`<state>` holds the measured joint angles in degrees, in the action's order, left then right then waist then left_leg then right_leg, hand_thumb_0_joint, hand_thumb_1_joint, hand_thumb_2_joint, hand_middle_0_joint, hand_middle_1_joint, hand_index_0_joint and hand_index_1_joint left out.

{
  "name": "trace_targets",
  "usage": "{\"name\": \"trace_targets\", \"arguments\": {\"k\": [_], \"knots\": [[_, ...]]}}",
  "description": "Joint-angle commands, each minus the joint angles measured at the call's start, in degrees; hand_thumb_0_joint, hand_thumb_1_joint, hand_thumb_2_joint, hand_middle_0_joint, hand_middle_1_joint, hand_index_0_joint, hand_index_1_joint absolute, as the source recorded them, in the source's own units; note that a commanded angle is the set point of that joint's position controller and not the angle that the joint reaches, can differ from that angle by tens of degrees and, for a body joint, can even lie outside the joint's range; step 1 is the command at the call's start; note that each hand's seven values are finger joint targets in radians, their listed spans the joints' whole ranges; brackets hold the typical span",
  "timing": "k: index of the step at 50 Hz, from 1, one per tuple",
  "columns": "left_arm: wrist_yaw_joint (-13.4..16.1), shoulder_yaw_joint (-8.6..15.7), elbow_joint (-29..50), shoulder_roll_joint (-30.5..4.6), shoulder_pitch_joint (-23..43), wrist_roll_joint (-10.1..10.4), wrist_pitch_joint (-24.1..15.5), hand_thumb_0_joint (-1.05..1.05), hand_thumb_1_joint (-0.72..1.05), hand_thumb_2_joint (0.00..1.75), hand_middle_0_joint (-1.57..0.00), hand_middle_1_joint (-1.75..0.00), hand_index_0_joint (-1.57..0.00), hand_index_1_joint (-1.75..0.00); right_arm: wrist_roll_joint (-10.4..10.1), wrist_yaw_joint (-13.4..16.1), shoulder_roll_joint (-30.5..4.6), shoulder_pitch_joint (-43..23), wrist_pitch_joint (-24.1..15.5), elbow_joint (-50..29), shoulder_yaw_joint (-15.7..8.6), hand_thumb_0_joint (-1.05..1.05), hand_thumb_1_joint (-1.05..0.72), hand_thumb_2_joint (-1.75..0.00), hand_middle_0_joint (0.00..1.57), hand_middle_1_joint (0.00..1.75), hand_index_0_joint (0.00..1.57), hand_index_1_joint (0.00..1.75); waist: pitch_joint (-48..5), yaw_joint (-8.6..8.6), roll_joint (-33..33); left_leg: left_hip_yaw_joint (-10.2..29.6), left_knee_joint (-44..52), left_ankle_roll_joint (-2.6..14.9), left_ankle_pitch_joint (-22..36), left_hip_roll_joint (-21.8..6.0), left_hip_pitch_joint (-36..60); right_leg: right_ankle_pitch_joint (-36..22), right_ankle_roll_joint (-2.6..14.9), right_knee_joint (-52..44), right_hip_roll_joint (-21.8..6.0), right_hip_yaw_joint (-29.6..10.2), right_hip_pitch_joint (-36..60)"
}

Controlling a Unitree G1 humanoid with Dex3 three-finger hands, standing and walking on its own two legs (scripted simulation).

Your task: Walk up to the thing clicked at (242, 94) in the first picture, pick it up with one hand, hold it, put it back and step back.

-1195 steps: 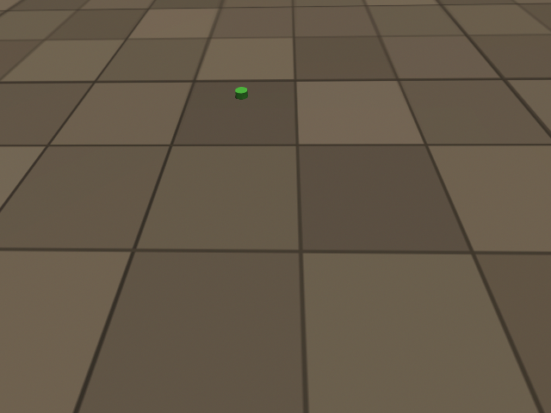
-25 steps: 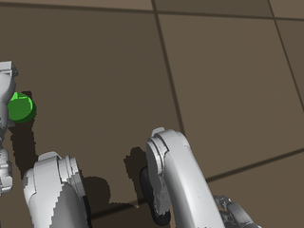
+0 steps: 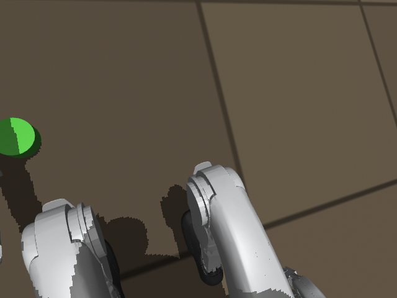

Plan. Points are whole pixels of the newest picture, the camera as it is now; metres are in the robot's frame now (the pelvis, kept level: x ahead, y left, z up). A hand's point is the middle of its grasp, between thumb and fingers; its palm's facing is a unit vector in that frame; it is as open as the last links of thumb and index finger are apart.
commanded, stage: rest palm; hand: left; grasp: from above
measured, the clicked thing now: (16, 138) +0.47 +0.29 -0.30
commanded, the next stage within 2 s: close in 1.38 s
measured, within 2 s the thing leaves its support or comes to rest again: neither
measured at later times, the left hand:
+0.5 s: hand (9, 131) +0.47 +0.29 -0.24, palm faces -0.42 -0.10 -0.90, open 14.1 cm
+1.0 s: hand (11, 138) +0.46 +0.29 -0.26, palm faces -0.44 -0.12 -0.89, open 14.1 cm
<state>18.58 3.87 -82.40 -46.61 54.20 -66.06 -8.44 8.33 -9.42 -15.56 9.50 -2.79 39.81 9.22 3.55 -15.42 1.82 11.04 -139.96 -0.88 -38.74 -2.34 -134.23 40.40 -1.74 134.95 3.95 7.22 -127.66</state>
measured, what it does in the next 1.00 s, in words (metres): stands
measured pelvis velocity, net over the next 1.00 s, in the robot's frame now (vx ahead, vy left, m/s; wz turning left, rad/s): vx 0.00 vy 0.00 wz -0.07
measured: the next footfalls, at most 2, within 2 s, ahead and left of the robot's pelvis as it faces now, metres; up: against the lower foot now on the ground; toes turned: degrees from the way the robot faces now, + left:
none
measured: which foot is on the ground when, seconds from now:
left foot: down 0.00-1.00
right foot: down 0.00-1.00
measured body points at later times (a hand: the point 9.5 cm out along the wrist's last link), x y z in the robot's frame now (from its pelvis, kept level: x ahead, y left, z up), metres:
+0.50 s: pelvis +0.00 +0.00 -0.02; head +0.27 +0.10 +0.33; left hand +0.49 +0.29 -0.19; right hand +0.04 -0.26 -0.09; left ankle +0.07 +0.13 -0.29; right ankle +0.10 -0.12 -0.29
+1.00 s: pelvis +0.00 +0.00 -0.02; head +0.28 +0.11 +0.32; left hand +0.48 +0.29 -0.21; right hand +0.03 -0.25 -0.08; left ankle +0.07 +0.13 -0.29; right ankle +0.10 -0.12 -0.29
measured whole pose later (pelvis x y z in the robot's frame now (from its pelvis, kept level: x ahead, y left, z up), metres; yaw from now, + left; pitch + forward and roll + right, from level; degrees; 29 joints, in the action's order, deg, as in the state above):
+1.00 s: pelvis +0.00 +0.00 -0.02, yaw -4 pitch +28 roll -13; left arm 35.4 5.3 -98.6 -54.9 60.2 -72.5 -12.3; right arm 14.6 -13.4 -19.0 6.3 -12.1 39.3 15.8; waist 8.9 -21.2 7.7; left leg 15.9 -145.2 -1.4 -40.1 -2.6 -134.6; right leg 39.6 -2.4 136.8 5.6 10.8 -127.1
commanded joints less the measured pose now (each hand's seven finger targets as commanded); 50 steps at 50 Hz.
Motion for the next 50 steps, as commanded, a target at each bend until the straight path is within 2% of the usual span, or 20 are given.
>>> {"name": "trace_targets", "arguments": {"k": [1,6,9,10,11,17,19,21,24,26,29,33,34,37,38,41,42,44,46,50], "knots": [[5.7,-1.1,9.0,-10.0,22.1,-2.4,-6.2,0.0,-0.51,0.93,-0.06,-1.05,-0.09,-1.02,0.7,1.0,-16.2,11.6,-1.4,1.0,-5.5,0.0,-0.9,-0.9,0.2,0.3,0.2,0.3,-38.2,-4.33,-20.5,-3.8,12.2,1.57,6.9,0.1,30.3,-12.5,3.54,-13.2,1.3,5.6,16.6],[12.1,-1.7,1.2,-9.4,23.8,-7.1,-7.0,0.0,-0.53,0.97,-0.06,-1.01,-0.06,-1.01,2.5,0.9,-16.8,10.2,-2.4,2.3,-4.7,0.0,-0.9,-0.9,0.2,0.3,0.2,0.3,-36.4,-4.96,-22.8,-3.6,12.6,1.02,7.7,-0.1,32.6,-12.9,3.66,-11.9,1.4,6.9,12.6],[15.6,-1.1,-4.4,-10.0,23.8,-8.7,-5.4,0.0,-0.52,0.96,-0.06,-1.02,-0.07,-1.01,3.7,0.2,-17.4,9.8,-3.6,2.6,-3.9,0.0,-0.9,-0.9,0.2,0.3,0.2,0.3,-34.8,-5.87,-23.5,-3.7,11.7,0.92,9.9,0.0,32.4,-15.2,3.41,-10.5,1.0,7.3,12.4],[16.9,1.0,-2.9,-13.0,25.0,-9.2,-5.0,0.0,-0.52,0.98,-0.06,-1.01,-0.07,-1.0,3.8,0.1,-17.9,9.5,-3.8,2.7,-3.8,0.0,-0.9,-0.9,0.2,0.3,0.2,0.3,-36.8,-5.05,-24.3,-3.7,11.9,0.81,10.9,-0.3,33.6,-15.9,3.32,-10.7,1.3,7.3,13.3],[17.5,0.3,-7.1,-11.9,23.8,-9.8,-3.9,0.0,-0.53,0.98,-0.06,-1.01,-0.06,-1.01,4.1,-0.2,-18.0,9.2,-4.1,2.4,-3.4,0.0,-0.9,-0.9,0.2,0.3,0.2,0.3,-34.8,-5.93,-24.6,-3.6,11.7,0.83,10.5,-0.2,33.2,-15.7,3.49,-9.8,1.3,7.6,12.1],[19.3,2.6,-7.0,-17.0,25.1,-8.3,-0.3,0.0,-0.52,0.96,-0.06,-1.02,-0.07,-1.01,4.8,-1.7,-18.8,7.2,-6.4,1.0,-2.1,0.0,-0.9,-0.9,0.2,0.3,0.2,0.3,-36.8,-5.56,-25.5,-4.8,9.9,1.44,11.2,-0.6,31.6,-17.1,3.0,-11.1,1.8,6.8,16.4],[18.9,2.5,-8.7,-16.4,23.3,-7.0,0.7,0.0,-0.52,0.94,-0.05,-1.03,-0.07,-1.01,5.0,-2.2,-18.4,7.3,-6.7,0.7,-1.5,0.0,-0.9,-0.9,0.2,0.3,0.2,0.3,-36.5,-6.22,-23.5,-4.9,9.1,1.96,11.1,-0.7,29.3,-17.7,2.76,-11.5,2.2,6.3,18.4],[18.3,2.3,-9.9,-16.6,20.8,-5.6,1.5,0.0,-0.52,0.94,-0.05,-1.03,-0.07,-1.02,4.4,-2.2,-18.2,6.1,-6.9,-0.6,-1.0,0.0,-0.9,-0.9,0.2,0.3,0.2,0.3,-37.3,-4.78,-22.9,-4.7,9.4,2.16,10.9,-0.7,28.2,-17.3,2.93,-11.7,2.3,6.2,19.3],[17.3,3.8,-7.3,-19.5,20.9,-4.4,1.6,0.0,-0.51,0.92,-0.05,-1.04,-0.07,-1.02,4.3,-2.2,-18.7,7.2,-7.0,-0.7,-0.7,0.0,-0.9,-0.9,0.2,0.3,0.2,0.3,-37.9,-5.17,-22.4,-4.1,9.1,2.41,10.9,-1.0,27.5,-17.4,2.8,-11.6,2.5,6.2,21.0],[16.4,2.8,-7.1,-17.9,20.2,-3.4,1.4,0.0,-0.5,0.92,-0.05,-1.04,-0.07,-1.01,4.0,-2.3,-18.3,6.9,-7.3,-1.2,-0.3,0.0,-0.9,-0.9,0.2,0.3,0.2,0.3,-36.9,-5.73,-21.7,-3.9,8.9,2.48,11.3,-1.0,27.2,-17.8,2.7,-11.5,2.4,6.5,20.8],[15.9,4.4,-8.0,-19.7,19.0,-2.7,0.5,0.0,-0.53,0.94,-0.05,-1.02,-0.06,-1.01,4.0,-2.2,-18.9,8.4,-7.4,-0.4,-0.1,0.0,-0.9,-0.9,0.2,0.3,0.2,0.3,-35.3,-6.15,-20.8,-3.3,8.8,2.46,10.7,-1.1,26.1,-17.3,2.7,-11.5,2.5,6.9,20.8],[15.2,4.7,-7.1,-20.9,18.9,-3.0,-1.3,0.0,-0.53,0.95,-0.06,-1.02,-0.06,-1.01,4.4,-2.3,-19.1,9.4,-7.4,0.2,0.2,0.0,-0.9,-0.9,0.2,0.3,0.2,0.3,-35.1,-6.65,-21.5,-3.1,8.3,2.48,10.8,-1.2,26.0,-17.7,2.67,-11.4,2.8,6.6,22.3],[15.0,2.7,-5.7,-18.5,20.3,-2.7,-2.0,0.0,-0.53,0.96,-0.06,-1.01,-0.06,-1.0,4.5,-2.4,-19.0,8.9,-7.6,-0.6,0.6,0.0,-0.9,-0.9,0.2,0.3,0.2,0.3,-35.4,-7.24,-21.5,-2.9,8.4,2.34,11.6,-1.1,26.9,-18.2,2.58,-11.7,2.8,7.1,22.2],[15.5,4.1,-7.4,-20.8,18.5,-3.4,-3.3,0.0,-0.53,0.96,-0.06,-1.0,-0.06,-1.0,4.8,-2.4,-19.8,10.1,-7.7,0.6,0.7,0.0,-0.89,-0.9,0.2,0.3,0.2,0.3,-34.6,-7.18,-22.0,-2.5,8.4,2.09,11.5,-1.3,27.4,-18.1,2.63,-11.4,2.9,7.7,22.5],[15.5,1.9,-8.4,-18.3,19.4,-3.9,-3.7,0.0,-0.53,0.96,-0.06,-1.01,-0.06,-1.0,5.0,-2.6,-19.6,9.4,-7.9,0.1,1.1,0.0,-0.9,-0.9,0.2,0.3,0.2,0.3,-33.3,-7.81,-21.8,-2.4,8.4,1.96,10.6,-1.2,27.0,-17.3,2.7,-11.1,2.9,8.1,21.0],[16.3,2.3,-8.5,-20.1,20.9,-4.6,-4.5,0.0,-0.52,0.96,-0.06,-1.01,-0.06,-1.0,5.2,-2.9,-20.4,9.7,-8.5,0.5,1.1,0.0,-0.89,-0.9,0.2,0.3,0.2,0.3,-30.9,-8.44,-21.9,-2.2,8.3,1.98,8.1,-1.2,26.2,-15.1,2.77,-11.3,2.9,8.1,19.8],[17.1,3.5,-7.9,-21.5,20.6,-4.7,-4.9,0.0,-0.53,0.97,-0.06,-1.01,-0.06,-1.0,5.3,-2.9,-20.8,9.4,-8.6,0.6,1.2,0.0,-0.89,-0.9,0.2,0.3,0.2,0.3,-32.0,-7.46,-22.0,-1.9,8.8,1.81,8.5,-1.4,26.8,-15.0,2.83,-11.6,3.0,8.6,20.2],[18.1,1.7,-9.6,-19.2,19.5,-5.6,-4.7,0.0,-0.53,0.97,-0.06,-1.0,-0.06,-1.0,5.6,-3.1,-20.4,8.6,-9.0,0.2,1.7,0.0,-0.9,-0.9,0.2,0.3,0.2,0.3,-32.4,-7.72,-22.5,-2.1,8.7,1.61,10.0,-1.4,28.5,-16.7,2.77,-11.3,3.3,8.8,20.8],[19.0,1.4,-11.3,-19.2,20.4,-6.1,-4.5,0.0,-0.5,0.96,-0.06,-1.02,-0.07,-1.01,6.0,-3.5,-20.9,8.3,-9.6,0.5,1.6,0.0,-0.89,-0.9,0.2,0.3,0.2,0.3,-30.4,-8.59,-22.0,-1.8,8.3,1.58,8.7,-1.5,27.4,-15.8,2.67,-10.7,3.3,9.0,18.8],[21.0,1.0,-12.0,-19.4,20.7,-6.7,-3.4,0.0,-0.51,0.95,-0.06,-1.02,-0.07,-1.01,6.0,-4.0,-21.4,6.6,-10.4,0.7,1.8,0.0,-0.9,-0.9,0.2,0.3,0.2,0.3,-31.0,-8.1,-24.1,-1.5,8.8,1.01,10.1,-1.8,29.3,-17.2,2.8,-10.3,3.4,9.4,19.0]]}}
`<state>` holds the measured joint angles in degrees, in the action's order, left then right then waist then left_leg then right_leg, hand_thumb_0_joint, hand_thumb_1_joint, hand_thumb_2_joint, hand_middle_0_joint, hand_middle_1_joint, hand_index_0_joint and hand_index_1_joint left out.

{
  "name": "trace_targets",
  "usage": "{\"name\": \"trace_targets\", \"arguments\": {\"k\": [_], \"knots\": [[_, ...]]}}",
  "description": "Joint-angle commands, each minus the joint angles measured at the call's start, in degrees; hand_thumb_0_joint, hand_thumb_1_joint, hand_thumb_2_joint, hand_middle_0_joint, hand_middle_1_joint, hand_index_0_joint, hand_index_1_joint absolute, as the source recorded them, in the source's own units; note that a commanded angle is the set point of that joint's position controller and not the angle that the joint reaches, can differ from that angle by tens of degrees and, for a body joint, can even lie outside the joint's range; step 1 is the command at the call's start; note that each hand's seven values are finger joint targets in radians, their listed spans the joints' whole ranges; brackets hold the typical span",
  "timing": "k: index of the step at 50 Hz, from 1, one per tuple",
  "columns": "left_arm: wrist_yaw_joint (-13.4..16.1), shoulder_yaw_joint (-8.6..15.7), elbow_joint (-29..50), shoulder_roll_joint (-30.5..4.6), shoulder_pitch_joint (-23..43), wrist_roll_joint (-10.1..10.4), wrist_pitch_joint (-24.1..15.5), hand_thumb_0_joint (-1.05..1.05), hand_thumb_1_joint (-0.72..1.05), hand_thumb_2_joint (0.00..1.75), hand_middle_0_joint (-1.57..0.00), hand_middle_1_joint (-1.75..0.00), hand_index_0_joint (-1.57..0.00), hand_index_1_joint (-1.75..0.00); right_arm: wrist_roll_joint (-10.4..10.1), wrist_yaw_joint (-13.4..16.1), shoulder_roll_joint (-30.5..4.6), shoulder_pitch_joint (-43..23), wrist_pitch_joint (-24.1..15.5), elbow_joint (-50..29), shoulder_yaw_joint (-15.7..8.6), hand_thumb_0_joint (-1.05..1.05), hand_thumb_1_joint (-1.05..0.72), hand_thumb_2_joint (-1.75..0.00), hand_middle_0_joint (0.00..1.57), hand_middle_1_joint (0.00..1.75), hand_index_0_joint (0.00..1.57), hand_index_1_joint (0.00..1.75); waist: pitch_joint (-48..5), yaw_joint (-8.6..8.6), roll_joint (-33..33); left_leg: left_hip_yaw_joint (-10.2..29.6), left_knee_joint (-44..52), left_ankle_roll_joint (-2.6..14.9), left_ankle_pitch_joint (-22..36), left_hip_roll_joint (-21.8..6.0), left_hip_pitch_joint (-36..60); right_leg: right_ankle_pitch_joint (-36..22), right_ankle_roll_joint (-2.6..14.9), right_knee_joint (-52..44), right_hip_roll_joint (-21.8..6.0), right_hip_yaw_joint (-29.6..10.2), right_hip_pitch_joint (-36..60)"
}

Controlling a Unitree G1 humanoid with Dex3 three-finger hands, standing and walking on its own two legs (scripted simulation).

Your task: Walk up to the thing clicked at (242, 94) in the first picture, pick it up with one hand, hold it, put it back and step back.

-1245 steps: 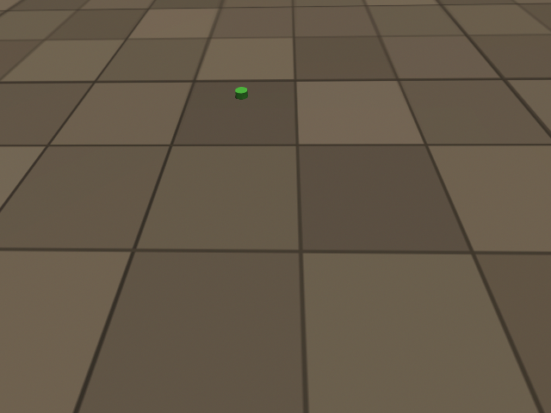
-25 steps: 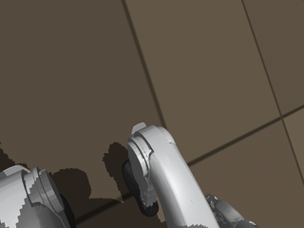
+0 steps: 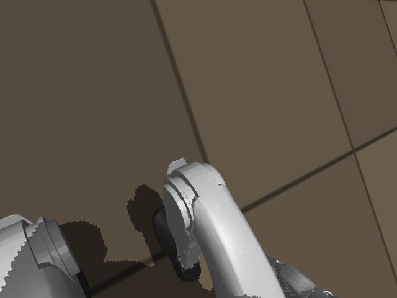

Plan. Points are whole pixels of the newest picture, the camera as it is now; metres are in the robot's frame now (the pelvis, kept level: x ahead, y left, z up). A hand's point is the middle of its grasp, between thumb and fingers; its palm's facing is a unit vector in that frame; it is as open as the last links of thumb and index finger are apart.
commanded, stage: rest palm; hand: left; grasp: from above
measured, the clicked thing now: out of the picture +0.45 +0.32 -0.28
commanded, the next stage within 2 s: close in 0.38 s
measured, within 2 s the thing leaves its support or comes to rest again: neither
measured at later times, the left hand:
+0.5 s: hand out of the picture +0.44 +0.32 -0.26, palm faces -0.45 -0.17 -0.88, open 14.0 cm
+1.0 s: hand out of the picture +0.44 +0.33 -0.26, palm faces -0.43 -0.15 -0.89, open 12.3 cm
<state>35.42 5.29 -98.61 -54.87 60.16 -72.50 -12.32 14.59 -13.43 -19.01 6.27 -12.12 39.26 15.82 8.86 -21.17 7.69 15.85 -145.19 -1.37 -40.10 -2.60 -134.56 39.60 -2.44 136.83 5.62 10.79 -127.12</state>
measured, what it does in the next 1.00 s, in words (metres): stands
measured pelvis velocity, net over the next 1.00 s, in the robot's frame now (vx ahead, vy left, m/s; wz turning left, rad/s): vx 0.00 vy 0.00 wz -0.03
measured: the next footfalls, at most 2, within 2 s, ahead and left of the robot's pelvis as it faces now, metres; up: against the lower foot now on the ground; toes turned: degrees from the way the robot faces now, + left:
none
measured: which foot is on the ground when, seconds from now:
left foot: down 0.00-1.00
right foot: down 0.00-1.00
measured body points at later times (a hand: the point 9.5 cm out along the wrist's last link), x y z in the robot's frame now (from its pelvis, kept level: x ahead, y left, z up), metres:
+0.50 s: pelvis +0.00 +0.00 +0.00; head +0.28 +0.13 +0.33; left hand +0.46 +0.33 -0.21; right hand +0.04 -0.24 -0.06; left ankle +0.07 +0.14 -0.27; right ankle +0.11 -0.11 -0.27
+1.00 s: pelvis +0.00 +0.00 +0.00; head +0.28 +0.14 +0.32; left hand +0.46 +0.33 -0.21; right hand +0.05 -0.24 -0.05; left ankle +0.07 +0.14 -0.27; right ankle +0.11 -0.11 -0.27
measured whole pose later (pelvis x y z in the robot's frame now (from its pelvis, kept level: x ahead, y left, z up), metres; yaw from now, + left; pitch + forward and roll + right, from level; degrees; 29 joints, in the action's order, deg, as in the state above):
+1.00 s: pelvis +0.00 +0.00 +0.00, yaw -1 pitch +26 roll -15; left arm 37.2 4.5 -100.8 -58.8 60.9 -69.6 -9.5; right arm 15.2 -15.5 -20.2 4.6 -16.4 37.7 19.1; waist 12.3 -22.6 9.9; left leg 17.4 -145.4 -0.8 -40.1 -2.7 -133.5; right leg 38.9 -3.3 135.4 6.2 12.0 -125.2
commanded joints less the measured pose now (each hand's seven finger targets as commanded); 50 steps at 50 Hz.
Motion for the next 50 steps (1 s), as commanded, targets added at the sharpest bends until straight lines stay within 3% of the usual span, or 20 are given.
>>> {"name": "trace_targets", "arguments": {"k": [1,2,4,7,12,15,16,18,22,26,30,31,35,38,44,45,50], "knots": [[4.5,0.1,3.7,-11.9,14.9,-0.5,1.0,0.0,-0.5,0.95,-0.06,-1.02,-0.07,-1.01,-0.2,-0.2,-18.2,10.2,-1.4,1.4,-4.9,0.0,-0.9,-0.9,0.2,0.3,0.2,0.3,-35.1,-2.67,-29.5,-6.5,13.5,1.69,10.8,-1.5,28.5,-16.0,3.36,-12.2,1.8,5.7,18.0],[4.5,-0.7,4.1,-10.8,15.7,-0.4,1.4,0.0,-0.51,0.96,-0.07,-1.01,-0.07,-1.0,-0.2,-0.5,-18.2,10.0,-1.7,1.0,-4.8,0.0,-0.9,-0.9,0.2,0.3,0.2,0.3,-34.9,-3.02,-29.7,-6.4,13.8,1.59,11.1,-1.4,28.8,-16.0,3.4,-12.1,1.6,5.7,17.8],[5.1,0.7,5.2,-12.8,16.7,0.3,1.9,0.0,-0.51,0.95,-0.06,-1.01,-0.07,-1.0,-0.3,-0.7,-18.8,9.5,-2.2,1.2,-4.9,0.0,-0.9,-0.9,0.2,0.3,0.2,0.3,-35.8,-2.56,-30.6,-6.0,14.2,1.47,11.3,-1.6,29.6,-16.0,3.46,-12.4,1.6,5.8,17.9],[4.8,0.8,3.7,-12.4,16.1,0.5,3.1,0.0,-0.51,0.94,-0.06,-1.02,-0.07,-1.01,-0.4,-1.2,-18.9,9.7,-2.8,0.9,-4.9,0.0,-0.9,-0.9,0.2,0.3,0.2,0.3,-34.5,-3.19,-30.1,-6.1,13.9,1.53,11.1,-1.7,28.8,-16.0,3.33,-12.1,1.5,5.6,17.9],[3.6,1.5,3.9,-13.3,15.0,2.7,4.0,0.0,-0.5,0.92,-0.06,-1.03,-0.07,-1.01,-0.4,-1.5,-18.7,10.4,-3.5,0.9,-4.5,0.0,-0.9,-0.9,0.2,0.3,0.2,0.3,-36.1,-3.6,-29.3,-6.5,12.8,2.09,13.1,-1.7,28.4,-18.2,3.03,-12.9,1.6,5.1,21.2],[2.9,1.8,4.1,-14.0,14.4,3.7,3.4,0.0,-0.49,0.92,-0.06,-1.04,-0.08,-1.02,-0.6,-1.3,-19.1,10.5,-3.4,0.7,-4.4,0.0,-0.9,-0.9,0.2,0.3,0.2,0.3,-36.0,-3.48,-29.4,-5.9,13.8,1.9,11.8,-1.8,28.5,-16.4,3.26,-13.1,1.6,5.6,20.8],[2.3,1.0,3.7,-12.9,13.9,3.4,3.3,0.0,-0.49,0.92,-0.07,-1.04,-0.08,-1.02,-0.6,-1.3,-18.8,10.6,-3.4,0.6,-4.4,0.0,-0.9,-0.91,0.2,0.3,0.2,0.3,-35.3,-3.89,-30.2,-5.7,13.7,1.71,12.4,-1.8,29.3,-16.8,3.38,-12.5,1.5,5.6,20.7],[2.2,1.3,5.3,-14.2,14.9,3.6,2.4,0.0,-0.5,0.92,-0.06,-1.04,-0.08,-1.03,-0.7,-1.2,-19.0,10.2,-3.2,0.4,-3.8,0.0,-0.9,-0.9,0.2,0.3,0.2,0.3,-36.7,-3.58,-30.1,-5.2,13.6,1.66,12.8,-1.9,29.3,-17.1,3.32,-12.4,1.6,6.0,21.0],[2.1,0.5,3.9,-13.9,13.9,3.4,1.0,0.0,-0.48,0.92,-0.06,-1.04,-0.08,-1.02,-0.4,-1.2,-18.7,10.7,-2.9,0.6,-2.7,0.0,-0.9,-0.9,0.2,0.3,0.2,0.3,-34.2,-4.33,-28.4,-5.6,12.7,2.1,12.2,-1.9,27.6,-17.3,2.95,-13.0,1.9,6.0,21.5],[2.9,-0.2,2.6,-14.2,12.8,2.3,-0.1,0.0,-0.4,0.87,-0.1,-1.06,-0.13,-1.02,-0.1,-1.0,-18.9,9.9,-3.0,0.0,-1.9,0.0,-0.89,-0.9,0.2,0.3,0.2,0.3,-32.1,-4.08,-27.9,-5.1,13.2,1.79,10.5,-2.0,27.4,-15.7,3.09,-12.5,1.9,6.5,20.5],[5.0,0.8,3.6,-15.4,13.3,1.9,-0.5,0.0,-0.33,0.84,-0.15,-1.03,-0.19,-0.99,0.4,-0.8,-20.0,10.1,-3.0,-0.2,-2.2,0.0,-0.89,-0.9,0.2,0.3,0.2,0.3,-34.4,-3.93,-28.9,-5.2,13.8,1.57,11.4,-2.2,28.9,-16.8,3.07,-13.4,2.4,6.3,23.1],[5.2,-0.6,3.8,-14.0,13.7,1.8,-0.2,0.0,-0.32,0.83,-0.15,-1.03,-0.19,-0.99,0.3,-0.8,-19.9,8.8,-3.2,-0.1,-2.3,0.0,-0.89,-0.9,0.2,0.3,0.2,0.3,-33.8,-3.91,-28.4,-4.8,13.6,1.45,11.0,-2.3,28.6,-16.3,3.06,-12.9,2.3,6.7,21.3],[5.8,-1.6,2.7,-13.4,14.0,2.0,0.9,0.0,-0.3,0.8,-0.17,-1.01,-0.21,-0.97,0.4,-0.9,-20.3,8.5,-3.8,0.0,-2.3,0.0,-0.89,-0.9,0.2,0.3,0.2,0.3,-31.6,-4.75,-29.5,-4.8,13.8,1.26,11.0,-2.3,28.2,-16.8,2.97,-13.4,2.3,6.7,20.7],[6.1,0.4,1.8,-15.1,13.0,1.8,1.9,0.0,-0.23,0.78,-0.22,-0.98,-0.26,-0.94,0.4,-1.4,-19.9,9.5,-3.8,0.2,-1.8,0.0,-0.89,-0.9,0.2,0.3,0.2,0.3,-32.3,-4.09,-29.4,-4.2,14.1,1.16,12.4,-2.4,28.9,-17.6,2.95,-12.7,2.1,7.0,20.6],[4.5,-0.8,2.7,-14.7,13.7,3.1,2.7,0.0,-0.21,0.71,-0.24,-0.94,-0.29,-0.9,0.0,-1.6,-20.3,8.1,-4.6,-0.3,-2.1,0.0,-0.9,-0.9,0.2,0.3,0.2,0.3,-30.8,-4.8,-29.6,-4.5,14.3,1.27,9.7,-2.4,28.3,-15.6,3.0,-13.5,2.0,6.3,20.5],[4.5,-0.2,3.3,-15.5,13.9,3.3,2.6,0.0,-0.2,0.71,-0.25,-0.93,-0.29,-0.89,-0.1,-1.5,-20.5,8.6,-4.6,-0.3,-2.1,0.0,-0.9,-0.9,0.2,0.3,0.2,0.3,-32.0,-4.63,-29.3,-4.2,14.6,1.2,10.0,-2.5,28.8,-15.7,3.03,-13.4,2.0,6.6,20.8],[3.6,-1.3,3.5,-14.1,13.6,4.2,2.4,0.0,-0.15,0.67,-0.28,-0.93,-0.33,-0.88,-0.2,-1.5,-20.1,9.0,-4.6,-0.2,-1.9,0.0,-0.9,-0.9,0.2,0.3,0.2,0.3,-32.7,-5.03,-28.6,-4.8,13.7,1.46,11.6,-2.4,28.9,-17.6,2.71,-14.1,2.1,6.4,22.4]]}}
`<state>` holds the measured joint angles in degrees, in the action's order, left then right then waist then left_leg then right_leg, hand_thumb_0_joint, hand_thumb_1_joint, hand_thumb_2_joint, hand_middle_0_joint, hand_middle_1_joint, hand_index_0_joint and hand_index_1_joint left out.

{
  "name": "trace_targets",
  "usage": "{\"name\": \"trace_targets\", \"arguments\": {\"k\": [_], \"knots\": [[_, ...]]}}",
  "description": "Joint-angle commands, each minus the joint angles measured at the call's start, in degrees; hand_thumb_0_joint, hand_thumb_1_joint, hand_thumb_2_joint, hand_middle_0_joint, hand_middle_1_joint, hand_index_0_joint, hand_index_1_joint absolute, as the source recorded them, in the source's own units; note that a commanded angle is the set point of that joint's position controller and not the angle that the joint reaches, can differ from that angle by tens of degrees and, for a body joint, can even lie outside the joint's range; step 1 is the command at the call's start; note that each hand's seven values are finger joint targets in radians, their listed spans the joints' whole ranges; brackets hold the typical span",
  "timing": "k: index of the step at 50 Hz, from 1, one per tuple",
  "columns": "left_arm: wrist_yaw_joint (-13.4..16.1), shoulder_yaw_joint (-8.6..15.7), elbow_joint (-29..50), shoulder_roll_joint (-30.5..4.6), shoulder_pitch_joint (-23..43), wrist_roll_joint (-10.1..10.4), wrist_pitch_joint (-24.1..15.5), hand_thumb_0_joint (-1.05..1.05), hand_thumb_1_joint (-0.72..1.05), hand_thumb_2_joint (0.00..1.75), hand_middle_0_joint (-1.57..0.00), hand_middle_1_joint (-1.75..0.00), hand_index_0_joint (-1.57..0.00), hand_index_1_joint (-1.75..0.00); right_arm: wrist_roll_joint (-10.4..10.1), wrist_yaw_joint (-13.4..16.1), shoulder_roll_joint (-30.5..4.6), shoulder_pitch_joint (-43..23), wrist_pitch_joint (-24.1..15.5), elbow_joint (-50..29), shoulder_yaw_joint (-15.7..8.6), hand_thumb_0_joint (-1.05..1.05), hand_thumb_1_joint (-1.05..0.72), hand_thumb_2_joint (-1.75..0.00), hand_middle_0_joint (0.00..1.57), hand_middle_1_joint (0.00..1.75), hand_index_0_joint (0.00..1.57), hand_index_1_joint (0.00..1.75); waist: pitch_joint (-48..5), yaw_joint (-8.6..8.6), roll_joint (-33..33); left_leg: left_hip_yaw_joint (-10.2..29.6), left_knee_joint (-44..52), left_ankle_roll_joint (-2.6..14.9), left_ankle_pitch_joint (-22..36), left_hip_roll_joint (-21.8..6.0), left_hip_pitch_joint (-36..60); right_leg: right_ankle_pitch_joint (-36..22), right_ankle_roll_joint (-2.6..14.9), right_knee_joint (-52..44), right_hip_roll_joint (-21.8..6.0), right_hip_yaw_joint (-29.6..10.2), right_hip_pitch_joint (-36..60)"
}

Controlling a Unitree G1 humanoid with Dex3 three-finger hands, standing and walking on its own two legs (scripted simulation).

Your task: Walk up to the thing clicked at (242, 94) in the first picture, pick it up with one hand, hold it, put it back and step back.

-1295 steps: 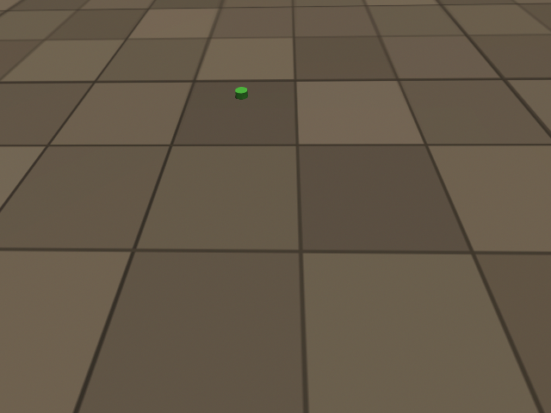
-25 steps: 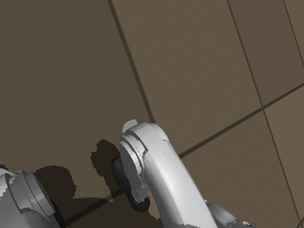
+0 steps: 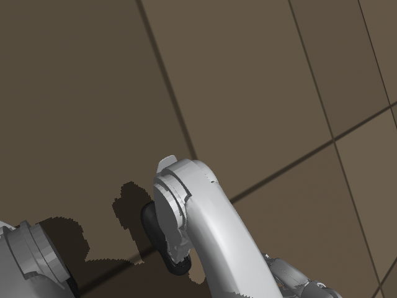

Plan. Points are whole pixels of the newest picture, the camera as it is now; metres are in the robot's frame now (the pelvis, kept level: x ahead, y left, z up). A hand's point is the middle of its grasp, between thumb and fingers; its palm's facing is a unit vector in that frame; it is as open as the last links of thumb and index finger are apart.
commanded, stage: close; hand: left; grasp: from above
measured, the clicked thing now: out of the picture +0.45 +0.33 -0.29
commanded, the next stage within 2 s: settle in 1.00 s
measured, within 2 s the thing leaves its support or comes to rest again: leaves its support in 1.40 s
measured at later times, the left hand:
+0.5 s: hand out of the picture +0.43 +0.33 -0.26, palm faces -0.44 -0.16 -0.89, open 10.8 cm
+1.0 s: hand out of the picture +0.43 +0.33 -0.26, palm faces -0.43 -0.16 -0.89, open 10.6 cm
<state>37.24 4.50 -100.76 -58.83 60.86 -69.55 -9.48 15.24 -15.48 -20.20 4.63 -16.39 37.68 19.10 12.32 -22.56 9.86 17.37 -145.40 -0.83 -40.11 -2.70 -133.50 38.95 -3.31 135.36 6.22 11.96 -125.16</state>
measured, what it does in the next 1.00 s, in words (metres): stands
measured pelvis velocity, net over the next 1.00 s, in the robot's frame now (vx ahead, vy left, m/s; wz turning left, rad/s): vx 0.00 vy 0.00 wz -0.01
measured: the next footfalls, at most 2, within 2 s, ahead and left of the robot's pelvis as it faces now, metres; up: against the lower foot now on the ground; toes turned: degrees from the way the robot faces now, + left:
none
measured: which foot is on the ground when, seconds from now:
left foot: down 0.00-1.00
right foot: down 0.00-1.00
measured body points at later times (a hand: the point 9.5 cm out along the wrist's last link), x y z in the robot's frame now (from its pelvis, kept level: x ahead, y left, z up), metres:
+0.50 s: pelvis +0.00 +0.00 +0.00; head +0.28 +0.14 +0.32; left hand +0.45 +0.33 -0.21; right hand +0.05 -0.24 -0.05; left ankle +0.07 +0.13 -0.27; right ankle +0.11 -0.11 -0.27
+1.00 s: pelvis +0.00 +0.00 +0.00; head +0.28 +0.14 +0.32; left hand +0.45 +0.33 -0.21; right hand +0.06 -0.24 -0.05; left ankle +0.07 +0.13 -0.27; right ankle +0.11 -0.11 -0.27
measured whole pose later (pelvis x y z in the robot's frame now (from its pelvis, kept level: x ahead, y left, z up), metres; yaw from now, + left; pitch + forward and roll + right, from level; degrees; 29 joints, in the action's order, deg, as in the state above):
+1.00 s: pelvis +0.00 +0.00 +0.00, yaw +0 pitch +25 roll -15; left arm 37.4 3.7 -100.9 -59.4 60.8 -68.8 -10.3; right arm 15.2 -14.6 -20.1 4.7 -15.9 36.7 20.6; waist 13.0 -22.7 9.9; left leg 17.8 -144.8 -0.9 -39.8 -2.9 -132.8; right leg 38.2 -3.3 134.4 6.5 12.3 -124.5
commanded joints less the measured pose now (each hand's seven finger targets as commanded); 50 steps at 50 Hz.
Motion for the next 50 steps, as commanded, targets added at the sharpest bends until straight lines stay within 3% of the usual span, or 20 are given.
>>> {"name": "trace_targets", "arguments": {"k": [1,3,11,16,17,20,25,28,31,40,42,46,50], "knots": [[1.8,0.1,6.0,-10.5,12.7,1.2,-0.8,0.0,-0.13,0.67,-0.29,-0.93,-0.34,-0.87,-0.9,0.7,-19.2,11.2,-0.2,1.3,-5.2,0.0,-0.89,-0.9,0.2,0.3,0.2,0.3,-36.8,-3.46,-31.6,-5.9,14.6,0.76,12.1,-2.3,28.4,-16.8,3.75,-12.4,1.4,5.6,20.3],[1.4,-1.4,4.7,-9.4,12.1,1.0,-0.8,0.0,-0.12,0.65,-0.31,-0.91,-0.36,-0.85,-0.7,0.6,-18.6,10.7,-0.2,1.3,-4.7,0.0,-0.9,-0.9,0.2,0.3,0.2,0.3,-35.0,-3.69,-31.8,-6.0,14.0,0.74,11.6,-2.4,28.1,-16.8,3.72,-11.9,1.4,5.5,19.7],[2.5,0.4,5.3,-11.6,12.2,0.3,-1.8,0.0,-0.02,0.62,-0.38,-0.88,-0.43,-0.82,-0.5,0.8,-19.4,10.8,0.3,0.7,-4.4,0.0,-0.9,-0.9,0.2,0.3,0.2,0.3,-35.3,-3.6,-32.4,-5.8,15.2,0.57,11.2,-2.4,28.7,-16.1,3.91,-12.5,1.7,5.8,20.6],[3.1,0.0,6.7,-11.3,13.6,-0.1,-1.7,0.0,0.06,0.63,-0.43,-0.88,-0.49,-0.83,-0.4,0.8,-19.5,11.1,0.0,0.9,-4.8,0.0,-0.9,-0.9,0.2,0.3,0.2,0.3,-35.7,-3.7,-31.9,-6.0,14.5,0.74,11.6,-2.4,28.4,-16.6,3.71,-12.6,1.7,5.8,20.0],[3.4,0.9,6.4,-11.8,13.0,0.3,-1.6,0.0,0.09,0.64,-0.45,-0.88,-0.5,-0.83,-0.6,0.9,-19.1,10.6,0.2,0.9,-4.6,0.0,-0.89,-0.9,0.2,0.3,0.2,0.3,-36.1,-3.33,-31.2,-6.0,14.3,0.82,11.6,-2.6,28.0,-16.7,3.62,-13.1,1.9,5.5,20.9],[3.2,-0.1,4.3,-10.7,12.1,0.3,-1.5,0.0,0.14,0.63,-0.48,-0.88,-0.54,-0.82,-0.5,1.0,-19.0,10.5,0.1,0.9,-4.3,0.0,-0.89,-0.9,0.2,0.3,0.2,0.3,-33.6,-4.03,-29.8,-5.8,14.6,0.85,10.0,-2.5,26.7,-15.3,3.6,-13.0,1.7,5.8,19.5],[3.1,0.7,4.7,-12.0,12.2,0.2,-1.6,0.0,0.23,0.6,-0.54,-0.86,-0.6,-0.8,-0.4,1.0,-19.3,10.5,0.1,0.6,-4.3,0.0,-0.89,-0.9,0.2,0.3,0.2,0.3,-35.0,-3.47,-30.7,-5.0,15.6,0.52,10.5,-2.7,28.2,-15.2,3.79,-12.4,1.5,6.1,19.8],[2.8,-0.9,4.6,-10.7,12.2,0.4,-1.6,0.0,0.28,0.62,-0.59,-0.85,-0.65,-0.79,-0.4,1.1,-19.3,10.0,-0.1,0.6,-4.1,0.0,-0.9,-0.9,0.2,0.3,0.2,0.3,-33.7,-4.04,-30.2,-5.7,14.6,0.75,10.1,-2.5,27.4,-15.6,3.54,-12.6,1.5,5.7,19.5],[2.7,-0.1,5.1,-12.0,12.2,0.3,-1.3,0.0,0.36,0.62,-0.65,-0.84,-0.71,-0.78,-0.5,1.3,-19.4,10.6,-0.1,0.7,-4.5,0.0,-0.89,-0.9,0.2,0.3,0.2,0.3,-34.2,-3.42,-30.9,-6.0,15.1,0.75,9.4,-2.5,27.3,-14.7,3.67,-13.4,1.7,5.4,20.0],[2.1,-1.2,5.3,-10.6,12.7,0.9,-1.2,0.0,0.5,0.65,-0.77,-0.83,-0.82,-0.77,-0.6,1.1,-19.2,10.6,-0.1,0.4,-4.0,0.0,-0.9,-0.9,0.2,0.3,0.2,0.3,-33.9,-4.14,-30.2,-5.4,14.9,0.74,9.9,-2.5,27.3,-15.3,3.58,-12.7,1.5,5.7,19.5],[2.4,0.0,5.3,-12.1,11.9,0.9,-1.0,0.0,0.54,0.67,-0.81,-0.83,-0.86,-0.78,-0.9,1.4,-19.6,11.1,0.1,0.1,-4.3,0.0,-0.9,-0.9,0.2,0.3,0.2,0.3,-35.2,-3.42,-30.0,-5.9,14.8,0.86,11.1,-2.5,27.8,-16.4,3.49,-13.5,1.9,5.5,20.9],[1.9,-1.4,4.6,-10.0,12.1,0.9,-0.9,0.0,0.58,0.69,-0.83,-0.85,-0.88,-0.8,-0.6,1.2,-19.0,10.9,0.1,0.4,-3.8,0.0,-0.9,-0.9,0.2,0.3,0.2,0.3,-33.8,-4.14,-30.2,-5.5,14.6,0.71,11.1,-2.5,27.5,-16.3,3.53,-12.7,1.7,5.9,19.5],[2.0,-1.0,4.2,-10.4,11.7,1.2,-1.1,0.0,0.63,0.7,-0.88,-0.84,-0.92,-0.79,-0.7,1.6,-19.1,10.5,0.2,0.7,-3.9,0.0,-0.9,-0.9,0.2,0.3,0.2,0.3,-33.4,-3.63,-30.9,-5.3,15.4,0.48,9.6,-2.6,27.5,-14.7,3.77,-12.7,1.6,5.9,19.3]]}}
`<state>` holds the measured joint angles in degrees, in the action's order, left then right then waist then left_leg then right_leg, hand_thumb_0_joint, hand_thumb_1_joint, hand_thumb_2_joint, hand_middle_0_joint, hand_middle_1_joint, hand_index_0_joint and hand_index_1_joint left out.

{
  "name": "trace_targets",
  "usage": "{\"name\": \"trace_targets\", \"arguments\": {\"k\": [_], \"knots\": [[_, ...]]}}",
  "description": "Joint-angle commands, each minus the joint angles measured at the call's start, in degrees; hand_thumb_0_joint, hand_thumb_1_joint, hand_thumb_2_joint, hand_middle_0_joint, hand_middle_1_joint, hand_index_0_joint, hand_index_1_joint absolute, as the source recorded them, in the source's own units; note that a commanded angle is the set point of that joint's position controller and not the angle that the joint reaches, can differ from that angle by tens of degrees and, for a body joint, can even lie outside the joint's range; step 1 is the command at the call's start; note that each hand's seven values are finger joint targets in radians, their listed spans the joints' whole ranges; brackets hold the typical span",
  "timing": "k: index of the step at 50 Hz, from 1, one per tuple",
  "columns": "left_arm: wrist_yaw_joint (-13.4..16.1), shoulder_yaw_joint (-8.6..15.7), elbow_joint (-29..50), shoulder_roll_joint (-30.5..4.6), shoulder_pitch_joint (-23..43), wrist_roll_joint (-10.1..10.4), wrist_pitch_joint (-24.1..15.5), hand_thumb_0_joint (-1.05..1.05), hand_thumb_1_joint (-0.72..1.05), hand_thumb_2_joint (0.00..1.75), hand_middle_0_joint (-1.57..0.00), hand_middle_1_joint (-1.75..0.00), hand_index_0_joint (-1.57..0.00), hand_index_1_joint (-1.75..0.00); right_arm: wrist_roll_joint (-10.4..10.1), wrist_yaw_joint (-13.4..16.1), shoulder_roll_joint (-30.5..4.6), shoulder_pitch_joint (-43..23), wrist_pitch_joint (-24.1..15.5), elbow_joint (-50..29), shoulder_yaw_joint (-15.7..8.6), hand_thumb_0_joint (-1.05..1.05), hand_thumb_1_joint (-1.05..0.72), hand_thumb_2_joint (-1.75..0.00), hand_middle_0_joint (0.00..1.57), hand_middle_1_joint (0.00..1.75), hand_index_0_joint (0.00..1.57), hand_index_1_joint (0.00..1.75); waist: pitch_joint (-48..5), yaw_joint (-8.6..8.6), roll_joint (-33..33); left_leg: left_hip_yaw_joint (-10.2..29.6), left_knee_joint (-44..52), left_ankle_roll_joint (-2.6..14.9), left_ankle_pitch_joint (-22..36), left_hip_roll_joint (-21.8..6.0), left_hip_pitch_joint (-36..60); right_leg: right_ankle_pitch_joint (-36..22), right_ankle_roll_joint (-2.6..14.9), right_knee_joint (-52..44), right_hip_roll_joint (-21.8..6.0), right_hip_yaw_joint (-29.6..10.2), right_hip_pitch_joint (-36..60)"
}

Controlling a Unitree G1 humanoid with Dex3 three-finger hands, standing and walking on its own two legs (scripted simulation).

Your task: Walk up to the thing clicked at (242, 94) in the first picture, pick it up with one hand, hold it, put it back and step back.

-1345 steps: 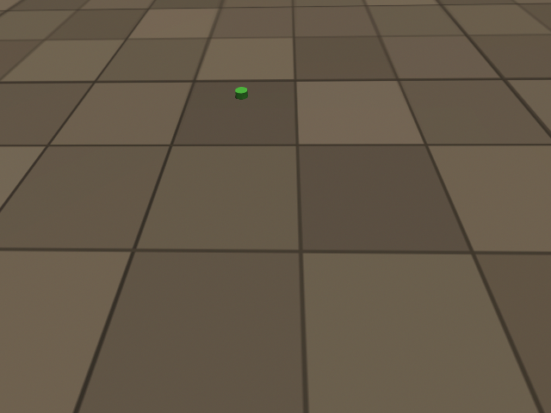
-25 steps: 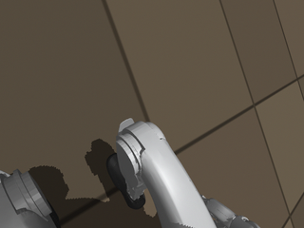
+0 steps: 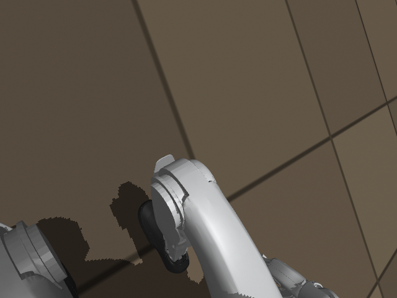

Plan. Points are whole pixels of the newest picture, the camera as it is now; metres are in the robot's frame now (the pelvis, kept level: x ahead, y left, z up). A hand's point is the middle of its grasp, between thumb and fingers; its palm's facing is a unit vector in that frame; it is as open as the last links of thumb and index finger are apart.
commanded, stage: settle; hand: left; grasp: from above
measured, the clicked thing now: out of the picture +0.45 +0.33 -0.29
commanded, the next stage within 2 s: lift in 1.06 s
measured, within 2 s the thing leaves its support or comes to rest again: leaves its support in 0.40 s
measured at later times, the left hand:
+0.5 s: hand out of the picture +0.44 +0.34 -0.25, palm faces -0.40 -0.16 -0.90, open 10.5 cm
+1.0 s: hand out of the picture +0.43 +0.35 -0.16, palm faces -0.43 -0.12 -0.90, open 10.5 cm
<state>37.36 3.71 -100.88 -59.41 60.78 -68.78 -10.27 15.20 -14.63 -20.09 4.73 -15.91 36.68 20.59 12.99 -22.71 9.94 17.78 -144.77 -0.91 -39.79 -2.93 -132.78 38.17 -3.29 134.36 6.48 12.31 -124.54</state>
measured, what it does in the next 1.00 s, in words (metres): stands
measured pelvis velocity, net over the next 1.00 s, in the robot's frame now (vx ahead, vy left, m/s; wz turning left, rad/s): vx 0.00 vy -0.01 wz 0.10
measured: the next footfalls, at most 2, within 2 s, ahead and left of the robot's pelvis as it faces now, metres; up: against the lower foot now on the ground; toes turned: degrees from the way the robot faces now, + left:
none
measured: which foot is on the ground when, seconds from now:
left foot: down 0.00-1.00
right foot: down 0.00-1.00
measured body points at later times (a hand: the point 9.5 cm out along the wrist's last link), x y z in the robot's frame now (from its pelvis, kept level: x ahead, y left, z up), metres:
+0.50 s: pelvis +0.00 +0.00 +0.00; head +0.27 +0.14 +0.33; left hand +0.46 +0.34 -0.19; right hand +0.06 -0.25 -0.05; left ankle +0.07 +0.13 -0.28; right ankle +0.12 -0.11 -0.28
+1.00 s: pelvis +0.00 -0.01 +0.01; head +0.23 +0.10 +0.39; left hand +0.45 +0.35 -0.11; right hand +0.11 -0.26 -0.08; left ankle +0.07 +0.13 -0.28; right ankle +0.12 -0.11 -0.28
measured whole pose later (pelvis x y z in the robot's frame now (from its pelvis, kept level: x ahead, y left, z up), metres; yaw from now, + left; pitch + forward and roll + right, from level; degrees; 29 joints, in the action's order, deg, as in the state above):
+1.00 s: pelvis +0.00 -0.01 +0.01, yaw +6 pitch +32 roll -10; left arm 19.9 0.7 -80.5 -43.7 55.7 -67.0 -5.1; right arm 8.1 -12.4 -17.5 8.0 -6.0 37.8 8.9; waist -0.3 -15.1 1.0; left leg 11.3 -139.1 -0.7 -37.5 -1.9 -134.4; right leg 39.1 -1.9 133.7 3.7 7.5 -127.5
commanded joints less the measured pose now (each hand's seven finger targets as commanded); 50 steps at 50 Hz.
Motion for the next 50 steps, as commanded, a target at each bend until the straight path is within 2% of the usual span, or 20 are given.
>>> {"name": "trace_targets", "arguments": {"k": [1,3,13,16,19,21,22,23,26,27,29,32,35,37,38,41,42,46,48,50], "knots": [[1.5,-0.9,4.2,-8.9,11.2,0.3,-0.2,0.0,0.64,0.71,-0.89,-0.84,-0.93,-0.8,-0.5,0.6,-18.9,10.4,-0.3,1.3,-5.3,0.0,-0.9,-0.9,0.2,0.3,0.2,0.3,-34.1,-3.81,-30.2,-5.7,14.7,0.58,9.5,-2.3,26.8,-14.3,3.74,-11.7,1.5,5.6,18.9],[1.5,-1.3,4.3,-9.2,12.3,0.6,-0.3,0.0,0.68,0.69,-0.91,-0.84,-0.96,-0.79,-0.5,0.6,-19.4,10.3,-0.3,0.8,-5.1,0.0,-0.9,-0.9,0.2,0.3,0.2,0.3,-33.7,-4.4,-29.7,-5.8,14.4,0.83,9.0,-2.2,26.2,-14.1,3.6,-12.0,1.4,5.4,19.2],[0.2,-0.7,6.1,-10.5,12.7,1.1,0.4,0.0,0.72,0.8,-1.0,-0.88,-1.05,-0.83,-0.8,1.0,-18.9,10.6,0.5,1.1,-5.2,0.0,-0.91,-0.9,0.2,0.3,0.2,0.3,-35.6,-3.11,-32.4,-5.7,15.3,0.49,9.9,-2.2,27.3,-14.4,3.9,-11.5,1.2,5.4,19.1],[-0.5,1.0,9.3,-11.5,12.2,1.2,0.7,0.0,0.72,0.79,-1.01,-0.85,-1.06,-0.81,-1.1,1.0,-18.9,11.1,0.9,1.2,-6.0,0.0,-0.91,-0.9,0.2,0.3,0.2,0.3,-39.9,-1.91,-34.3,-5.7,15.4,0.19,13.0,-2.3,30.2,-16.5,4.03,-11.1,1.2,5.4,20.0],[-0.4,2.0,10.6,-11.4,11.2,0.4,1.1,0.0,0.73,0.78,-1.02,-0.83,-1.06,-0.79,-0.9,0.9,-18.8,12.3,1.4,1.3,-7.1,0.0,-0.91,-0.9,0.2,0.3,0.2,0.3,-39.9,-1.69,-36.0,-7.2,15.2,0.43,13.9,-2.0,29.8,-18.0,4.13,-11.7,1.4,4.6,21.6],[-0.9,3.7,13.2,-12.3,10.7,0.7,1.6,0.0,0.74,0.78,-1.02,-0.83,-1.07,-0.79,-1.2,0.9,-18.5,12.3,1.8,1.8,-8.0,0.0,-0.91,-0.9,0.2,0.3,0.2,0.3,-41.5,-0.5,-35.7,-7.8,14.8,0.6,13.7,-1.9,28.9,-17.6,4.21,-12.0,1.4,4.1,21.5],[-1.6,3.0,18.6,-11.6,14.2,0.8,1.4,0.0,0.74,0.8,-1.02,-0.83,-1.06,-0.79,-1.6,0.6,-18.6,12.6,1.6,1.5,-8.9,0.0,-0.91,-0.9,0.2,0.3,0.2,0.3,-43.3,-0.22,-37.9,-7.8,14.9,0.39,14.5,-1.6,30.0,-17.6,4.53,-11.6,0.9,4.3,20.1],[-2.2,2.8,16.1,-10.0,11.5,1.3,1.9,0.0,0.72,0.8,-1.02,-0.84,-1.05,-0.8,-1.9,0.7,-18.2,11.5,1.7,1.4,-9.3,0.0,-0.91,-0.9,0.2,0.3,0.2,0.3,-42.7,0.14,-37.2,-7.6,15.5,0.23,13.1,-1.7,30.3,-16.3,4.75,-11.6,0.8,4.4,18.9],[-3.4,1.6,19.8,-7.6,12.5,1.7,2.5,0.0,0.75,0.77,-1.03,-0.81,-1.07,-0.77,-2.5,0.7,-17.4,11.6,2.5,0.8,-10.5,0.0,-0.91,-0.9,0.2,0.3,0.2,0.3,-44.5,0.55,-35.6,-8.4,16.0,0.86,11.3,-1.4,27.9,-15.5,4.6,-13.0,1.1,3.4,19.8],[-3.9,1.6,19.1,-6.2,9.8,1.7,3.1,0.0,0.75,0.78,-1.04,-0.8,-1.08,-0.77,-2.5,0.7,-17.2,12.4,2.7,1.2,-11.1,0.0,-0.9,-0.9,0.2,0.3,0.2,0.3,-45.1,1.19,-35.3,-8.9,15.9,0.9,12.1,-1.3,28.2,-16.4,4.53,-13.2,1.2,2.8,21.0],[-4.9,2.3,25.2,-6.4,12.1,2.1,3.5,0.0,0.76,0.78,-1.04,-0.81,-1.08,-0.77,-3.3,0.6,-16.7,12.1,3.2,1.4,-12.0,0.0,-0.9,-0.9,0.2,0.3,0.2,0.3,-48.8,3.16,-37.4,-9.0,16.6,0.75,13.1,-1.0,29.7,-16.5,4.8,-12.6,0.8,2.9,19.3],[-7.7,-0.2,20.9,-1.0,8.5,2.0,5.2,0.0,0.73,0.75,-1.02,-0.8,-1.06,-0.76,-4.6,0.3,-15.9,13.1,4.2,1.9,-13.6,0.0,-0.9,-0.9,0.2,0.3,0.2,0.3,-46.9,2.78,-34.9,-8.9,17.3,0.79,13.2,-0.8,28.7,-16.1,5.01,-11.8,0.7,2.7,16.2],[-10.2,-1.7,21.5,1.9,9.5,2.2,5.7,0.0,0.72,0.77,-1.01,-0.81,-1.05,-0.77,-5.7,0.4,-15.3,13.6,5.3,2.0,-14.7,0.0,-0.9,-0.9,0.2,0.3,0.2,0.3,-44.7,3.19,-32.3,-9.0,18.3,1.25,9.9,-0.4,26.3,-13.0,5.18,-12.5,0.4,1.9,13.4],[-11.3,-1.2,26.3,1.2,12.7,2.5,5.3,0.0,0.73,0.78,-1.02,-0.81,-1.06,-0.78,-6.3,0.7,-15.2,13.8,6.0,1.5,-15.2,0.0,-0.9,-0.9,0.2,0.3,0.2,0.3,-46.2,4.53,-31.9,-9.3,19.2,1.45,7.6,0.1,25.7,-10.9,5.3,-13.1,-0.1,1.4,13.2],[-12.2,-2.3,25.1,3.1,12.0,2.6,5.5,0.0,0.74,0.78,-1.03,-0.82,-1.07,-0.79,-6.6,0.8,-14.8,13.6,6.3,1.5,-15.5,0.0,-0.9,-0.9,0.2,0.3,0.2,0.3,-45.8,4.12,-31.9,-9.1,19.9,1.33,6.8,0.1,26.5,-10.1,5.45,-13.0,-0.2,1.3,12.5],[-13.4,-1.7,28.2,2.8,13.7,2.7,5.1,0.0,0.74,0.79,-1.03,-0.81,-1.07,-0.78,-7.3,1.5,-14.3,14.3,7.4,1.2,-16.1,0.0,-0.9,-0.9,0.2,0.3,0.2,0.3,-48.5,5.04,-30.4,-10.1,19.8,1.56,7.8,0.6,26.2,-10.4,5.31,-13.8,-0.5,0.3,13.9],[-13.9,-2.6,26.7,4.4,12.5,2.4,5.3,0.0,0.73,0.79,-1.02,-0.83,-1.06,-0.79,-7.4,1.7,-13.7,14.3,7.8,1.3,-16.3,0.0,-0.9,-0.9,0.2,0.3,0.2,0.3,-49.0,4.79,-30.6,-10.4,19.6,1.49,8.5,0.6,26.9,-10.9,5.37,-13.6,-0.4,-0.1,14.2],[-15.1,-1.7,28.9,3.3,13.7,2.0,5.1,0.0,0.74,0.83,-1.04,-0.84,-1.07,-0.81,-7.8,2.7,-12.9,14.7,9.3,1.1,-16.8,0.0,-0.9,-0.9,0.2,0.3,0.2,0.3,-51.3,5.57,-29.8,-11.5,19.1,1.66,11.3,0.8,27.7,-13.0,5.39,-13.9,-0.7,-0.9,15.1],[-15.5,-1.9,28.9,3.8,14.3,1.9,4.9,0.0,0.73,0.82,-1.02,-0.85,-1.06,-0.81,-7.6,3.3,-12.9,15.0,9.8,0.8,-17.0,0.0,-0.9,-0.9,0.2,0.3,0.2,0.3,-49.7,4.86,-28.2,-12.0,18.4,1.93,10.4,1.1,26.2,-11.4,5.52,-15.0,-0.9,-1.5,14.6],[-15.9,-0.6,30.2,2.0,15.1,2.2,4.4,0.0,0.71,0.81,-1.02,-0.82,-1.05,-0.8,-7.7,3.9,-12.0,14.9,10.5,0.8,-17.1,0.0,-0.91,-0.9,0.2,0.3,0.2,0.3,-51.2,6.01,-27.1,-12.5,18.3,2.09,9.4,1.2,24.3,-8.9,5.6,-15.6,-0.8,-3.1,16.8]]}}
